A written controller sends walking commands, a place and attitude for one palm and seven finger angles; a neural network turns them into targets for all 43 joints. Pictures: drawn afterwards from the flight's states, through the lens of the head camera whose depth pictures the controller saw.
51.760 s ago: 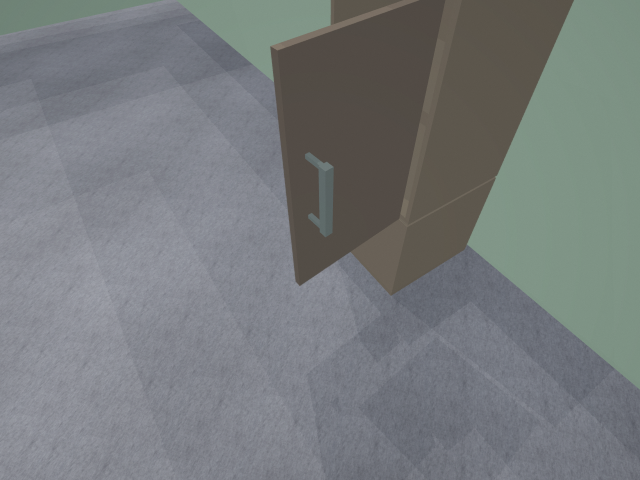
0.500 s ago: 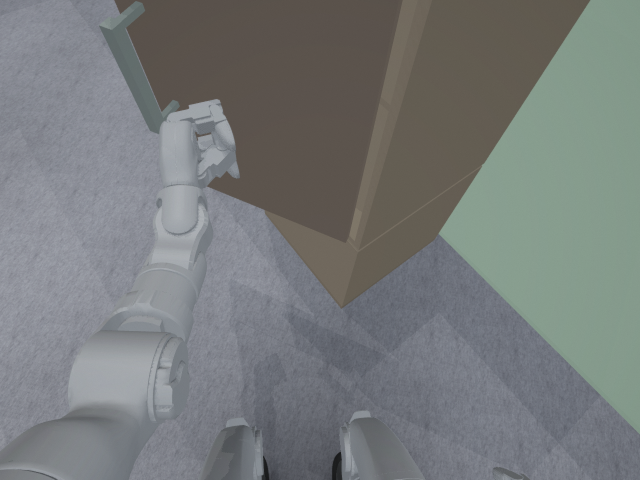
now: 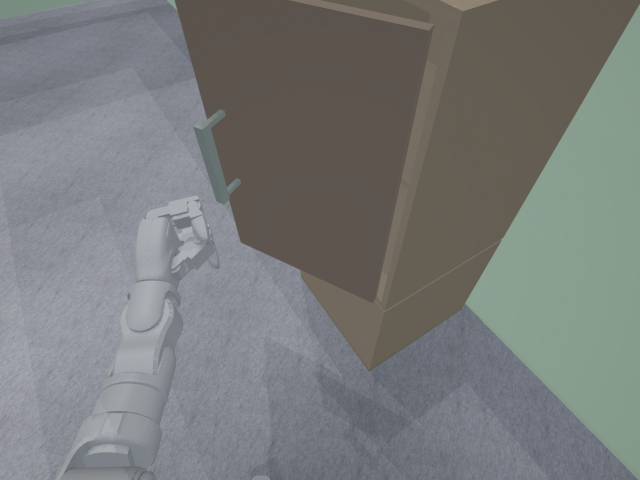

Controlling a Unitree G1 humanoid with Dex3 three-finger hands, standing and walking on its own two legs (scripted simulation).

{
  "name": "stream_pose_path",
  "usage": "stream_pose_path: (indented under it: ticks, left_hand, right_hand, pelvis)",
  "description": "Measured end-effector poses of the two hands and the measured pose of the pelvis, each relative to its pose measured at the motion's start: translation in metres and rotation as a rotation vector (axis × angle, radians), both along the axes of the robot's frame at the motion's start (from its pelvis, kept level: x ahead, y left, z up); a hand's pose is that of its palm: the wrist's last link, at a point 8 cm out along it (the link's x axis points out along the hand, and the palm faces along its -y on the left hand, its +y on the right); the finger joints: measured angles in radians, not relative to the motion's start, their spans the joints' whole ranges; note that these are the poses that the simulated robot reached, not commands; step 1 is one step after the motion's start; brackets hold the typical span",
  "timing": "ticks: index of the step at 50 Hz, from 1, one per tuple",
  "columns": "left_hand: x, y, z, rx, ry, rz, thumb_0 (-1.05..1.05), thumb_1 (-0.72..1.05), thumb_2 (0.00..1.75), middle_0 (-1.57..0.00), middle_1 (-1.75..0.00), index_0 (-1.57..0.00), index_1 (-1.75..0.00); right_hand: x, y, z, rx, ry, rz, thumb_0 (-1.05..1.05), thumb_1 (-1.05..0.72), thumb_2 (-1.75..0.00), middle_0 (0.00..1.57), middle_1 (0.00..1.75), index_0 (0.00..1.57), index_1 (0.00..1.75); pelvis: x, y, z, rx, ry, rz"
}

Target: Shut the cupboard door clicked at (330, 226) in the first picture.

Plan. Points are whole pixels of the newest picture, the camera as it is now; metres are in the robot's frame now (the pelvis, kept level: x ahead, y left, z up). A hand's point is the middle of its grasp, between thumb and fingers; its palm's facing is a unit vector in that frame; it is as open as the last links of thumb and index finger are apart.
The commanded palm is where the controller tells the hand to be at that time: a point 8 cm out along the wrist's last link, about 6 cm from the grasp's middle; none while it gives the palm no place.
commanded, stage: draw the hand back to the body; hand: left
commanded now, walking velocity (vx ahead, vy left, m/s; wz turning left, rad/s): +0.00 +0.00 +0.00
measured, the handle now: (220, 159) +0.65 +0.19 +0.00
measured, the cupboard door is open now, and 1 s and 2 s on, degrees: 29 29 29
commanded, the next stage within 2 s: step back with the hand held close in 1.16 s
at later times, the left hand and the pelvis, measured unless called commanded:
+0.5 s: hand (70, 303) +0.27 +0.24 +0.15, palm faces +0.26 -0.93 -0.27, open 4.0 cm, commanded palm +0.22 +0.28 +0.17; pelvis +0.02 +0.03 +0.04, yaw +1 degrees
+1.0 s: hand out of the picture +0.20 +0.29 +0.19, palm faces +0.50 -0.77 -0.39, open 7.2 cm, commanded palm +0.15 +0.32 +0.22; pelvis +0.02 +0.01 +0.05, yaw +2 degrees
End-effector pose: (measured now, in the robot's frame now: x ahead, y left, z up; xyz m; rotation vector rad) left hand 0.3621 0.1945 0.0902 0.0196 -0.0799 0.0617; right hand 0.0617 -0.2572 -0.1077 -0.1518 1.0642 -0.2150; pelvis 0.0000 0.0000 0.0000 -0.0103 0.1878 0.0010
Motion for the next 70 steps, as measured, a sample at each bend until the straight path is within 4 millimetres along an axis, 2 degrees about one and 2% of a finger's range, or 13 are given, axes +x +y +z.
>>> stream_pose_path:
  ticks: [5,11,16,20,24,29,38,43,47,51,56,61,70]
  left_hand:
    - [-0.025,0.007,0.007,0.005,0.006,-0.032,0.02,0.90,0.90,-1.28,-1.47,-1.28,-1.47]
    - [-0.059,0.028,0.021,0.145,0.082,0.013,0.02,0.90,0.90,-1.18,-1.36,-1.18,-1.36]
    - [-0.083,0.057,0.049,0.207,0.069,0.104,0.02,0.90,0.90,-1.06,-1.23,-1.06,-1.23]
    - [-0.102,0.075,0.068,0.230,0.053,0.165,0.02,0.90,0.90,-0.96,-1.12,-0.96,-1.12]
    - [-0.122,0.086,0.075,0.247,0.069,0.206,0.02,0.90,0.90,-0.85,-1.00,-0.85,-1.00]
    - [-0.144,0.102,0.082,0.287,0.093,0.269,0.02,0.90,0.90,-0.72,-0.85,-0.71,-0.85]
    - [-0.187,0.128,0.135,0.443,-0.017,0.413,0.02,0.90,0.90,-0.47,-0.58,-0.47,-0.58]
    - [-0.207,0.137,0.143,0.484,-0.016,0.476,0.02,0.90,0.90,-0.34,-0.44,-0.34,-0.44]
    - [-0.210,0.134,0.128,0.436,0.022,0.500,0.02,0.90,0.90,-0.27,-0.37,-0.27,-0.37]
    - [-0.206,0.121,0.117,0.393,0.033,0.474,0.02,0.90,0.90,-0.24,-0.33,-0.23,-0.33]
    - [-0.203,0.109,0.129,0.414,-0.032,0.431,0.02,0.89,0.90,-0.22,-0.31,-0.22,-0.31]
    - [-0.202,0.109,0.143,0.454,-0.074,0.432,0.02,0.89,0.90,-0.22,-0.30,-0.21,-0.30]
    - [-0.202,0.112,0.131,0.478,-0.024,0.421,0.02,0.89,0.90,-0.22,-0.30,-0.21,-0.30]
  right_hand:
    - [0.050,0.002,0.024,-0.032,-0.163,0.049,0.01,-0.90,-0.90,0.19,0.30,0.20,0.30]
    - [0.101,0.025,0.056,-0.026,-0.298,0.051,0.01,-0.91,-0.90,0.19,0.30,0.19,0.30]
    - [0.131,0.052,0.075,-0.001,-0.366,0.111,0.01,-0.90,-0.90,0.19,0.30,0.19,0.30]
    - [0.143,0.071,0.081,0.025,-0.386,0.166,0.01,-0.90,-0.90,0.20,0.30,0.20,0.30]
    - [0.148,0.084,0.081,0.046,-0.381,0.199,0.01,-0.90,-0.90,0.20,0.30,0.20,0.30]
    - [0.145,0.088,0.076,0.052,-0.356,0.217,0.01,-0.90,-0.90,0.20,0.30,0.20,0.30]
    - [0.141,0.076,0.069,0.051,-0.355,0.209,0.02,-0.90,-0.90,0.20,0.30,0.20,0.30]
    - [0.141,0.066,0.070,0.044,-0.367,0.198,0.02,-0.90,-0.90,0.20,0.30,0.20,0.30]
    - [0.141,0.058,0.070,0.026,-0.368,0.206,0.02,-0.90,-0.90,0.20,0.30,0.20,0.30]
    - [0.140,0.051,0.072,0.006,-0.376,0.208,0.02,-0.90,-0.90,0.20,0.30,0.20,0.30]
    - [0.140,0.046,0.078,-0.002,-0.413,0.191,0.02,-0.90,-0.90,0.20,0.30,0.20,0.30]
    - [0.140,0.044,0.079,0.015,-0.433,0.175,0.02,-0.90,-0.90,0.20,0.30,0.20,0.30]
    - [0.130,0.037,0.068,0.011,-0.357,0.161,0.02,-0.90,-0.90,0.20,0.30,0.20,0.30]
  pelvis:
    - [-0.001,0.007,0.006,-0.002,-0.049,0.004]
    - [0.004,0.013,0.021,0.008,-0.119,-0.002]
    - [0.009,0.018,0.032,0.005,-0.172,0.008]
    - [0.013,0.022,0.038,0.004,-0.203,0.015]
    - [0.017,0.025,0.042,0.006,-0.222,0.016]
    - [0.021,0.027,0.045,0.007,-0.237,0.018]
    - [0.027,0.025,0.046,0.009,-0.248,0.019]
    - [0.025,0.020,0.046,0.011,-0.253,0.020]
    - [0.021,0.017,0.046,0.014,-0.257,0.027]
    - [0.019,0.012,0.046,0.016,-0.258,0.028]
    - [0.021,0.006,0.046,0.015,-0.266,0.022]
    - [0.020,0.003,0.046,0.013,-0.271,0.015]
    - [0.015,0.003,0.044,-0.001,-0.219,0.031]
